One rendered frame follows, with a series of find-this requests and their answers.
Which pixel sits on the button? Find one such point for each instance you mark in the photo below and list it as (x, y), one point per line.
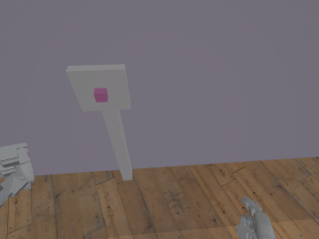
(101, 95)

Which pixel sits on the left robot hand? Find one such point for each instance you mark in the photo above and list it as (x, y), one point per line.
(17, 165)

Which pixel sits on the right robot hand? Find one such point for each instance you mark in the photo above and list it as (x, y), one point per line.
(259, 227)

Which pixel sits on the panel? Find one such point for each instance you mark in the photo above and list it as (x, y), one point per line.
(84, 80)

